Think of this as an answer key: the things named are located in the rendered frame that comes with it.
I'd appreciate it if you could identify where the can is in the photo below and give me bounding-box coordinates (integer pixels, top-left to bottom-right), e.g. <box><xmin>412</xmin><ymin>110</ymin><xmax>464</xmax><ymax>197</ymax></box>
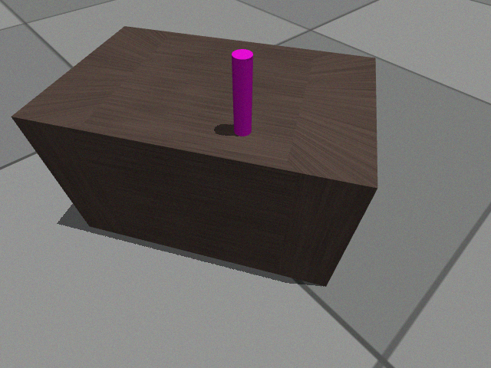
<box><xmin>232</xmin><ymin>49</ymin><xmax>253</xmax><ymax>136</ymax></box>

